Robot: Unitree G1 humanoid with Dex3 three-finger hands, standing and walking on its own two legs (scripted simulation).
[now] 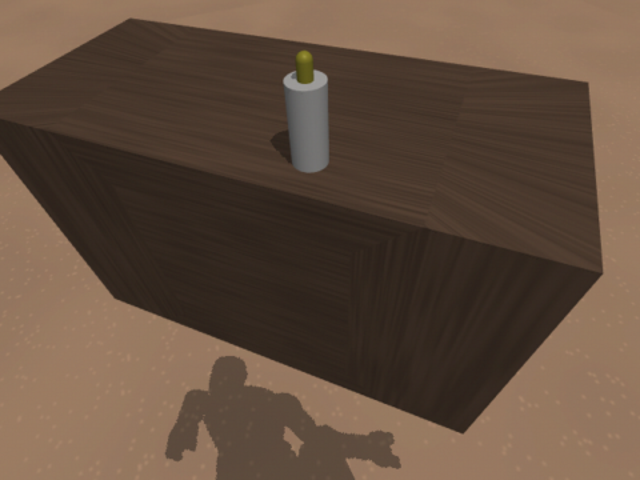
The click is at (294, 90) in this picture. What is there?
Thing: necked bottle
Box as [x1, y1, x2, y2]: [283, 50, 328, 172]
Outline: 303,50 296,55 296,70 286,75 283,80 292,164 294,167 301,171 312,172 322,169 328,162 327,78 322,72 312,69 312,57 309,52
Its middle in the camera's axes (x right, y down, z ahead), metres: -0.02 -0.21 +0.65
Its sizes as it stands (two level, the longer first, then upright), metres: 0.070 0.070 0.202
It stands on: a support 0.80 m high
